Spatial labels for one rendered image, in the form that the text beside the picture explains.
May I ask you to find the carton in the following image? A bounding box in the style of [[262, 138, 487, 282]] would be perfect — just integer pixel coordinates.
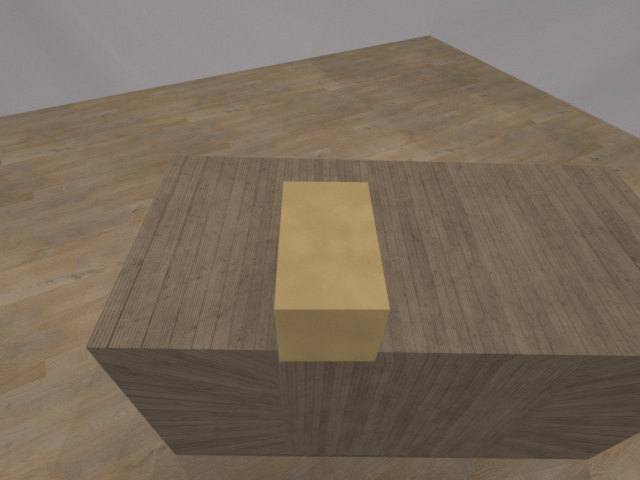
[[274, 181, 390, 362]]

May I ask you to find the pedestal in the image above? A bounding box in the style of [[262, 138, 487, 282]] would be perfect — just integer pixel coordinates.
[[86, 155, 640, 459]]

